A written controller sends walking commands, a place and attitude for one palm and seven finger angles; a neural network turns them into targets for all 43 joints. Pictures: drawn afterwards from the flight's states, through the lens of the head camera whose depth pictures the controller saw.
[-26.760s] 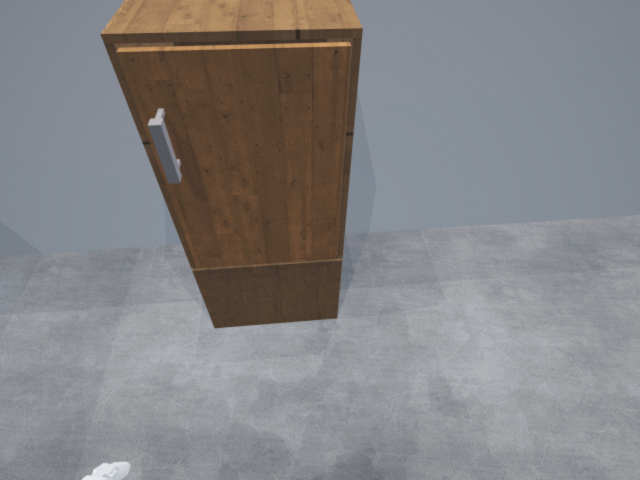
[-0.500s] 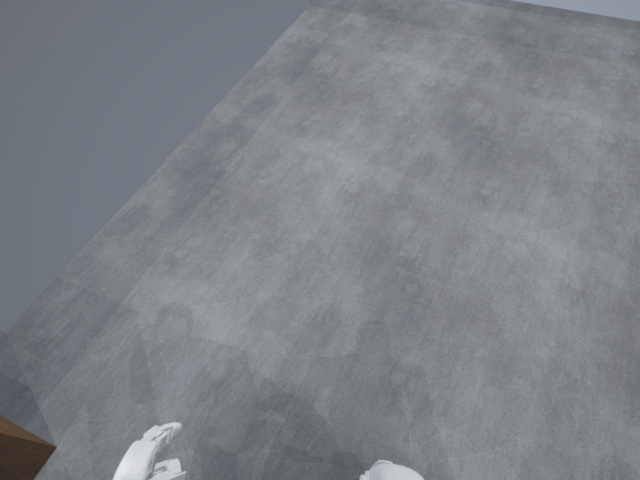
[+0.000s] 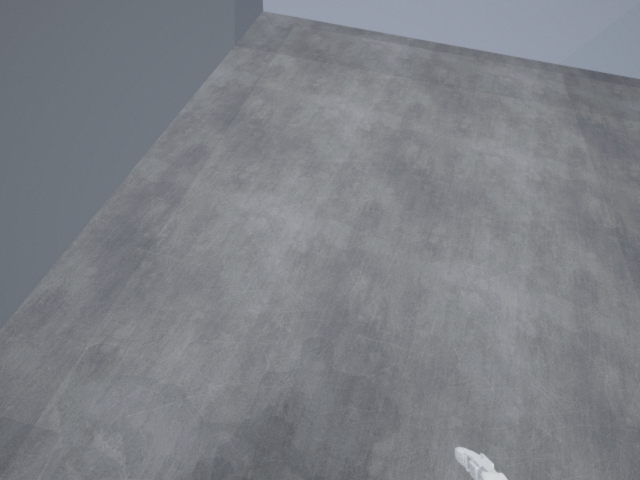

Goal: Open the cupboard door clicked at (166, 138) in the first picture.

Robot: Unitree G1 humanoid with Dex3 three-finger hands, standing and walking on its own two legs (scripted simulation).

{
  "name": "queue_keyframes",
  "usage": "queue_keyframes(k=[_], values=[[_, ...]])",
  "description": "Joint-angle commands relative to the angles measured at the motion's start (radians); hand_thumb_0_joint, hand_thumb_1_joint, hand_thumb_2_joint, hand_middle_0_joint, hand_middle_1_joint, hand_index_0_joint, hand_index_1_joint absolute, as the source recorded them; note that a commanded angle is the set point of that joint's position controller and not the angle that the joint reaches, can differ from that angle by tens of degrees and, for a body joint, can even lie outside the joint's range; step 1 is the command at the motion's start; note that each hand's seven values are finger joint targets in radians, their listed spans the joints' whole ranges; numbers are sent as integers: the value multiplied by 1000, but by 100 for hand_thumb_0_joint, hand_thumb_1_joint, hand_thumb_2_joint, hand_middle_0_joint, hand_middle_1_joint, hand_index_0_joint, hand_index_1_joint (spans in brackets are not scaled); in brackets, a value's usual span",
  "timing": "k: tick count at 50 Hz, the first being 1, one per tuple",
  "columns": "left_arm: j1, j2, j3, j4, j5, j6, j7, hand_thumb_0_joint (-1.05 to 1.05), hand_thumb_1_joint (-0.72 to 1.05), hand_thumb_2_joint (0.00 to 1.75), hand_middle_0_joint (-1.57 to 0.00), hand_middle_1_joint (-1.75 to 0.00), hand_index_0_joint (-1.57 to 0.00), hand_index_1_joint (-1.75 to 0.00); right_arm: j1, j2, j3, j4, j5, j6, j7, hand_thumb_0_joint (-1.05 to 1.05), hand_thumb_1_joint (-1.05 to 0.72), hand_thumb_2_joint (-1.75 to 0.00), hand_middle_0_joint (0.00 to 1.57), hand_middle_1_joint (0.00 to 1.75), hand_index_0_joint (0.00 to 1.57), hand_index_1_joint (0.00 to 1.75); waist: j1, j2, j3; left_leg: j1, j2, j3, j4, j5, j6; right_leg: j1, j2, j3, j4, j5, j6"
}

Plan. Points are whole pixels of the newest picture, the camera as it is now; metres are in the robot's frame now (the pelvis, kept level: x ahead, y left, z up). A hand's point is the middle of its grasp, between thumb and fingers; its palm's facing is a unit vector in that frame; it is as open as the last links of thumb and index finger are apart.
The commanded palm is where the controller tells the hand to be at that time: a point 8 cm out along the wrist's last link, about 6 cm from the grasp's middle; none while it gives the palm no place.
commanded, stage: walk to a spot facing it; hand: left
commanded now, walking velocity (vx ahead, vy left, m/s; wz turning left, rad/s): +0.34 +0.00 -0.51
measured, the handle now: out of the picture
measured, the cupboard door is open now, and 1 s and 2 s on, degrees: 47 47 47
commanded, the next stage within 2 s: turn to face it in 0.40 s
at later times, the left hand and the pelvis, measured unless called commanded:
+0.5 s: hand (288, 331) +0.37 +0.08 -0.16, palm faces -0.26 -0.94 -0.22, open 7.4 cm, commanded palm none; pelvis +0.22 -0.08 +0.00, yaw -14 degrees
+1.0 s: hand (291, 287) +0.46 +0.09 -0.17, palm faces -0.02 -0.98 -0.21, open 7.4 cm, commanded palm none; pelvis +0.37 -0.10 +0.00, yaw -4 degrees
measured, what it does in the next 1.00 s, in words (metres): walks ahead: right foot, then left foot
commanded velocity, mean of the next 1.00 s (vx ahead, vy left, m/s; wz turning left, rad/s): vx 0.14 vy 0.00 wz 0.11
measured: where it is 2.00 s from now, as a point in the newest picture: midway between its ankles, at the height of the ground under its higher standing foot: (382, 408)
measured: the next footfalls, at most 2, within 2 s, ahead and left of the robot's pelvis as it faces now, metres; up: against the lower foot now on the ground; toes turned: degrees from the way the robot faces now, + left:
right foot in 0.34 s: +0.26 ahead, -0.16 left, +0.00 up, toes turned -17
left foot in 0.74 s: +0.48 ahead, -0.01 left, +0.00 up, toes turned -4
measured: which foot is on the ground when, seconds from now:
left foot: down 0.00-0.34, up 0.36-0.72, down 0.74-1.00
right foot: up 0.00-0.32, down 0.34-0.76, up 0.78-1.00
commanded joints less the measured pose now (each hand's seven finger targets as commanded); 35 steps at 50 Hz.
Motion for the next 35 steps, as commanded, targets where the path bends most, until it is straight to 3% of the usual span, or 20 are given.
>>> queue_keyframes(k=[1,3,5,11,13,14,15,16,17,18,19,20,21,22,24,28,33,35], values=[[-62,11,-1,-128,1,-14,-23,0,90,90,-20,-30,-20,-30,191,-167,-46,37,12,-17,-25,0,-90,-90,20,30,20,30,-35,195,-25,183,267,-182,-351,204,81,-239,-98,25,-4,129,26],[-79,-1,-6,-137,0,-5,-29,0,90,90,-20,-30,-20,-30,212,-174,-50,54,15,-18,-24,0,-90,-90,20,30,20,30,-30,200,-59,225,248,-91,-346,256,78,-232,-102,-1,-102,168,30],[-133,-13,-9,-156,4,1,-33,0,90,90,-20,-30,-20,-30,234,-161,-58,64,13,-13,-19,0,-90,-90,20,30,20,30,-39,189,-30,218,235,-30,-361,222,76,-226,-106,-36,-228,216,33],[-286,16,-11,-195,0,5,-41,0,90,90,-20,-30,-20,-30,287,-202,-55,91,2,5,-13,0,-90,-90,20,30,20,30,-72,179,54,230,278,28,-355,212,74,-142,-88,-101,-505,223,8],[-269,39,-8,-194,-1,0,-40,0,90,90,-20,-30,-20,-30,287,-217,-55,97,0,10,-11,0,-90,-90,20,30,20,30,-52,163,35,247,288,56,-282,323,63,-50,-59,-120,-554,185,-16],[-213,55,-4,-180,-1,-5,-38,0,90,90,-20,-30,-20,-30,281,-234,-56,98,2,12,-13,0,-90,-90,20,30,20,30,-19,159,-2,257,280,79,-175,457,51,47,-37,-137,-594,152,-34],[-77,84,5,-139,0,-14,-34,0,90,90,-20,-30,-20,-30,258,-245,-55,91,9,13,-12,0,-90,-90,20,30,20,30,46,115,-70,204,238,116,14,548,25,246,-1,-151,-651,170,-56],[100,162,26,-87,6,-29,-22,0,90,90,-20,-30,-20,-30,236,-225,-48,75,23,10,-2,0,-90,-90,20,30,20,30,128,-9,-181,14,172,162,297,452,-17,544,-88,-19,-702,126,-109],[225,301,59,-68,0,-38,1,0,90,90,-20,-30,-20,-30,239,-149,-33,24,44,10,5,0,-90,-90,20,30,20,30,154,-284,-296,-327,-22,123,685,-309,-78,745,-423,573,-875,178,-241],[191,314,60,-71,-26,-31,16,0,90,90,-20,-30,-20,-30,159,-190,-44,6,44,13,-2,0,-90,-90,20,30,20,30,133,-186,-260,-406,22,-81,794,-338,-55,687,-437,609,-948,199,-253],[88,271,48,-93,-33,-23,19,0,90,90,-20,-30,-20,-30,130,-181,-51,6,43,16,-1,0,-90,-90,20,30,20,30,87,-89,-128,-431,75,-106,794,-232,-55,558,-417,504,-975,153,-254],[20,208,27,-119,-27,-30,24,0,90,90,-20,-30,-20,-30,107,-172,-48,10,38,17,-4,0,-90,-90,20,30,20,30,51,-81,-95,-388,90,-126,760,-161,-64,414,-359,430,-975,260,-214],[-40,170,10,-133,-26,-39,26,0,90,90,-20,-30,-20,-30,128,-167,-48,34,31,26,-7,0,-90,-90,20,30,20,30,2,-65,-81,-320,103,-136,694,-122,-72,326,-319,314,-969,383,-186],[-76,139,5,-138,-22,-47,32,0,90,90,-20,-30,-20,-30,163,-147,-48,56,26,35,-7,0,-90,-90,20,30,20,30,-26,-80,-90,-256,106,-129,621,-107,-74,286,-287,232,-965,484,-178],[-81,125,-2,-131,-15,-61,32,0,90,90,-20,-30,-20,-30,213,-112,-39,75,23,51,-4,0,-90,-90,20,30,20,30,-65,-43,-100,-197,81,-106,514,-91,-81,237,-252,147,-952,618,-176],[-47,93,-16,-82,-20,-74,31,0,90,90,-20,-30,-20,-30,198,-67,-30,96,31,57,5,0,-90,-90,20,30,20,30,-69,-28,-109,-163,38,-69,330,17,-78,282,-206,57,-944,757,-160],[-17,83,-25,-42,-19,-69,43,0,90,90,-20,-30,-20,-30,93,-61,-22,84,39,47,5,0,-90,-90,20,30,20,30,-41,-65,-50,-106,-17,-57,106,77,-48,356,-223,-16,-885,874,-111],[-30,83,-24,-40,-21,-58,51,0,90,90,-20,-30,-20,-30,127,-85,-27,99,32,47,2,0,-90,-90,20,30,20,30,-69,-54,-32,-13,-36,-55,15,159,-31,332,-221,-46,-798,856,-73]])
